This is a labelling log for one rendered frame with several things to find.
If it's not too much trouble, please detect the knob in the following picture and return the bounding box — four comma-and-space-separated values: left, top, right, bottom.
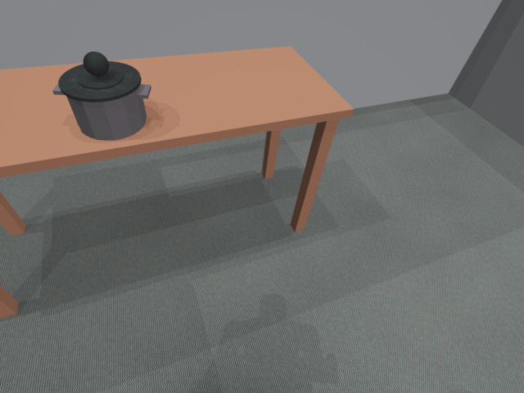
84, 52, 109, 76

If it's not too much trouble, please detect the lid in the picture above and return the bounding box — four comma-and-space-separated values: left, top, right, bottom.
58, 61, 141, 102

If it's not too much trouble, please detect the table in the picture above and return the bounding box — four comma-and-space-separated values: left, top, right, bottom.
0, 46, 354, 318

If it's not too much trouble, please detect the pot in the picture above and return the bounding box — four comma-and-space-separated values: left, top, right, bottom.
52, 84, 151, 140

